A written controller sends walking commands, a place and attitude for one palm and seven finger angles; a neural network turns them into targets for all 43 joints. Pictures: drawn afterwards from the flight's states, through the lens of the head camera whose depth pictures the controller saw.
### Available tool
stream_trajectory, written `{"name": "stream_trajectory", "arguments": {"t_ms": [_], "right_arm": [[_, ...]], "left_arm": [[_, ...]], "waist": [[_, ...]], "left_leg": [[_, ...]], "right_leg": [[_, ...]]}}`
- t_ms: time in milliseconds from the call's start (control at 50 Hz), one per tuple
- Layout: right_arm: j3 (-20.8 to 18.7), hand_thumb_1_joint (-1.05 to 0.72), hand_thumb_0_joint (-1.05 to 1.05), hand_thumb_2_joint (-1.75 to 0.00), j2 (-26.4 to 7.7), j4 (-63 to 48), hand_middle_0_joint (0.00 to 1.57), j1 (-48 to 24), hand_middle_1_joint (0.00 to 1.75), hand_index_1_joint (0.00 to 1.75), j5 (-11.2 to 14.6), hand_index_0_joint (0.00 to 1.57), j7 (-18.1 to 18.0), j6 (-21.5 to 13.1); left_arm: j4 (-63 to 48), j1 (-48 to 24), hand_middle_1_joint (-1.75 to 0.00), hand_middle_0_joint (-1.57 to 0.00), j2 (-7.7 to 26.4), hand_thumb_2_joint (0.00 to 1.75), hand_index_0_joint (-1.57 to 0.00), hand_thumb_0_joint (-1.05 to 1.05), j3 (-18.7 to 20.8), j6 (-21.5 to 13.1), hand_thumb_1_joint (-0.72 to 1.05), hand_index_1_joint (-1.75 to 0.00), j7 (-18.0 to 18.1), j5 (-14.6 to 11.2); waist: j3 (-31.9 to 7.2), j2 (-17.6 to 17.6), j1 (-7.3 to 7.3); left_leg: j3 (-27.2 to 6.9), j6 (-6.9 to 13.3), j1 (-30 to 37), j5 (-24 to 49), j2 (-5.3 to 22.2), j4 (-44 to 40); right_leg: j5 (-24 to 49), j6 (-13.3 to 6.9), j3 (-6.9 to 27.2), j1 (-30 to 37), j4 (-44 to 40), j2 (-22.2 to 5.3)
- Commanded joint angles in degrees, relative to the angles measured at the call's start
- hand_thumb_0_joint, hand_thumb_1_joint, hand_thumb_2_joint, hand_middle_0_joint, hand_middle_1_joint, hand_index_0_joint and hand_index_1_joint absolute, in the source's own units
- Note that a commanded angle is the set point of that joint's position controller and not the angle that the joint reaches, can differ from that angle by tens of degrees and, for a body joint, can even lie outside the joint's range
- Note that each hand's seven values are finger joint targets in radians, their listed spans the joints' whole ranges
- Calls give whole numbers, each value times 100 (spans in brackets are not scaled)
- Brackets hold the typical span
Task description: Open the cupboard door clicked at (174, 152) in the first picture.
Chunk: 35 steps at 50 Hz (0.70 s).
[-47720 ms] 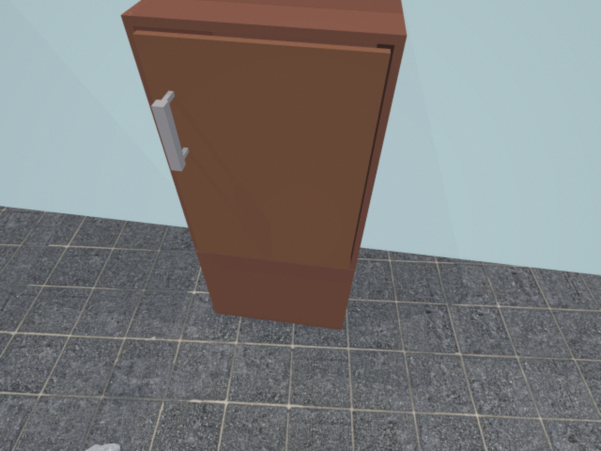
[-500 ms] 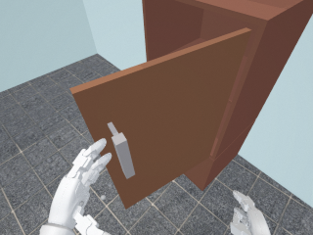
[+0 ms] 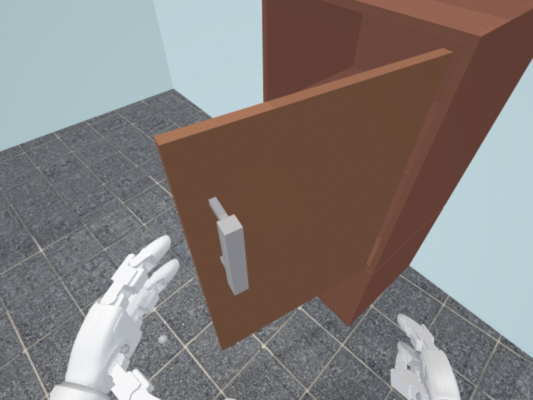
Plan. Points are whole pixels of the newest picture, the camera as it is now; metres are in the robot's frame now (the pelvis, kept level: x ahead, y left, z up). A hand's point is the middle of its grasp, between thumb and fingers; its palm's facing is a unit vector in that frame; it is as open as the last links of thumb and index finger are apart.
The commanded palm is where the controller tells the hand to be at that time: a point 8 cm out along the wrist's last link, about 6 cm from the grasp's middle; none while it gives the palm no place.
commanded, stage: draw the hand back to the body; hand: left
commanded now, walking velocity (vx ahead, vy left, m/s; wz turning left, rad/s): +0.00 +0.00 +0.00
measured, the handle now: (227, 247) +0.30 +0.08 +0.12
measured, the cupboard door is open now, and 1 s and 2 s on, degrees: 80 80 80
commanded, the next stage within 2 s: step back with the hand held close in 1.50 s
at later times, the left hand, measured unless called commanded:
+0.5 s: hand (99, 304) +0.19 +0.20 +0.15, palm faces +0.04 -0.98 -0.21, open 15.9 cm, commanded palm +0.15 +0.26 +0.17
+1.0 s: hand (47, 249) +0.23 +0.25 +0.19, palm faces +0.36 -0.85 -0.40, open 10.5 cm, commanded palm +0.18 +0.30 +0.22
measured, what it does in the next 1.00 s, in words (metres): stands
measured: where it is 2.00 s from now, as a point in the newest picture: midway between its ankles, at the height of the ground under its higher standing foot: outside the picture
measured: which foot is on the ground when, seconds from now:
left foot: down 0.00-1.00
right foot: down 0.00-1.00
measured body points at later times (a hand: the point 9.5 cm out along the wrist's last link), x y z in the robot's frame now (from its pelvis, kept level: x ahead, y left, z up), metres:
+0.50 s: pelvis +0.01 +0.01 +0.02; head -0.01 +0.01 +0.47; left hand +0.18 +0.25 +0.16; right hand +0.20 -0.21 -0.03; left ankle +0.03 +0.11 -0.69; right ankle -0.01 -0.11 -0.69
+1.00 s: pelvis +0.04 +0.02 +0.05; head +0.02 +0.01 +0.50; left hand +0.20 +0.30 +0.22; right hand +0.22 -0.20 -0.03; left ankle +0.03 +0.11 -0.69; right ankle -0.01 -0.11 -0.69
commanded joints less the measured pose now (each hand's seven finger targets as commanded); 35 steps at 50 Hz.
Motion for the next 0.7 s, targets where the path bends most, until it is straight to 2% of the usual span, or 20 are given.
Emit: {"name": "stream_trajectory", "arguments": {"t_ms": [0,20,60,80,120,160,200,300,340,360,400,420,440,460,480,540,560,600,660,680], "right_arm": [[-222,-90,0,-90,-524,-1019,20,-584,30,30,48,20,-52,-307],[-196,-90,0,-90,-523,-1036,20,-590,30,30,51,20,-56,-312],[-187,-90,0,-90,-556,-976,20,-607,30,30,51,20,-79,-304],[-166,-90,0,-90,-571,-988,20,-617,30,30,67,20,-80,-322],[-153,-90,0,-90,-581,-969,20,-628,30,30,82,20,-81,-375],[-137,-90,0,-90,-607,-931,20,-647,30,30,79,20,-86,-433],[-139,-90,0,-90,-626,-881,20,-638,30,30,84,20,-108,-471],[-121,-90,0,-90,-636,-769,20,-668,30,30,98,20,-146,-577],[-96,-90,0,-90,-654,-739,20,-688,30,30,112,20,-152,-630],[-103,-90,0,-90,-678,-694,20,-704,30,30,113,20,-156,-663],[-98,-90,0,-90,-686,-671,20,-700,30,30,127,20,-158,-727],[-81,-90,0,-90,-542,-787,20,-774,30,30,22,20,-314,-640],[-58,-90,0,-90,-466,-697,20,-689,30,30,-37,20,-375,-592],[-49,-90,0,-90,-503,-600,20,-670,30,30,-56,20,-374,-545],[-38,-90,0,-90,-466,-542,20,-680,30,30,-70,20,-382,-483],[-54,-90,0,-90,-528,-442,20,-728,30,30,-125,20,-384,-386],[-71,-90,0,-90,-547,-374,20,-779,30,30,-150,20,-395,-393],[-52,-90,0,-90,-528,-323,20,-813,30,30,-163,20,-383,-386],[-81,-90,0,-90,-562,-190,20,-880,30,30,-187,20,-380,-393],[-70,-90,0,-90,-543,-179,20,-897,30,30,-191,20,-365,-390]], "left_arm": [[-1497,-214,-30,-15,668,30,-15,0,691,-184,-50,-30,261,-49],[-1564,-244,-30,-15,571,30,-15,0,589,-121,-50,-30,255,-73],[-1414,-224,-30,-15,720,30,-15,0,827,35,-50,-30,248,-138],[-1490,-272,-30,-15,630,30,-15,0,727,87,-50,-30,206,-161],[-1561,-245,-30,-15,658,30,-15,0,762,203,-50,-30,125,-217],[-1571,-325,-30,-15,655,30,-15,0,756,321,-50,-30,62,-263],[-1539,-374,-30,-15,806,30,-15,0,962,421,-50,-30,24,-294],[-1584,-505,-30,-15,1027,30,-15,0,1369,573,-50,-30,-58,-418],[-1641,-660,-30,-15,1000,33,-15,0,1360,614,-43,-30,-129,-484],[-1590,-727,-30,-15,1050,34,-15,0,1410,639,-40,-30,-157,-491],[-1624,-725,-30,-16,1082,37,-16,0,1470,695,-32,-30,-229,-540],[-2329,-907,-30,-16,1682,39,-16,0,1565,622,-29,-30,735,397],[-1951,-414,-30,-16,1187,40,-16,0,1382,742,-26,-30,1149,489],[-1932,-437,-30,-16,1123,42,-16,0,1290,795,-22,-30,1395,644],[-1693,-229,-30,-16,985,43,-16,0,1197,846,-18,-30,1550,729],[-1820,-468,-30,-16,1161,48,-16,0,1304,793,-8,-30,1812,920],[-1777,-447,-30,-17,1284,50,-17,0,1420,777,-5,-30,1881,973],[-1847,-499,-30,-17,1197,52,-17,0,1347,735,2,-30,1931,1011],[-1807,-546,-30,-17,1442,57,-17,0,1626,696,13,-30,2026,1058],[-1839,-528,-30,-17,1328,58,-17,0,1547,693,17,-30,2020,1047]], "waist": [[-406,48,44],[-344,58,15],[-314,-126,51],[-297,-56,16],[-328,71,38],[-264,7,25],[-218,-127,27],[-273,-45,93],[-220,99,86],[-226,-3,77],[-276,85,94],[-36,119,382],[229,-10,241],[293,-36,242],[384,-99,187],[184,92,180],[175,91,217],[141,174,192],[63,7,250],[103,77,227]], "left_leg": [[-69,119,708,543,-37,-1100],[-67,127,750,537,-32,-1123],[-98,131,730,559,-17,-1179],[-95,123,810,578,-15,-1220],[-99,115,908,664,-8,-1278],[-147,119,959,665,0,-1347],[-136,123,977,644,3,-1392],[-122,115,1173,854,-12,-1512],[-158,99,1266,846,-11,-1604],[-164,107,1309,876,-1,-1607],[-174,102,1431,1014,-8,-1671],[-113,66,1338,764,21,-1920],[-67,43,1368,627,17,-1977],[-91,45,1408,601,31,-2044],[-42,59,1505,663,56,-2090],[-20,79,1854,930,63,-2297],[0,83,1909,1030,66,-2360],[-10,86,2147,1230,82,-2501],[12,87,2355,1650,103,-2639],[19,83,2424,1823,103,-2688]], "right_leg": [[673,-18,12,-110,-1018,91],[693,-8,-1,-122,-1058,100],[713,-16,-4,3,-1143,116],[754,-6,-22,-8,-1149,111],[859,-5,-44,47,-1185,114],[890,-1,-63,96,-1241,118],[853,18,-72,117,-1321,122],[1043,4,-83,324,-1463,115],[1035,1,-108,337,-1507,123],[1069,-2,-97,395,-1545,135],[1214,0,-108,457,-1591,131],[1106,-76,279,597,-1985,74],[951,-87,259,541,-2141,38],[900,-98,252,683,-2232,39],[928,-73,237,719,-2276,8],[1148,-59,236,1032,-2402,-31],[1242,-62,236,1180,-2462,-29],[1402,-52,219,1283,-2513,-41],[1751,-57,211,1591,-2613,-31],[1891,-52,211,1631,-2608,-46]]}}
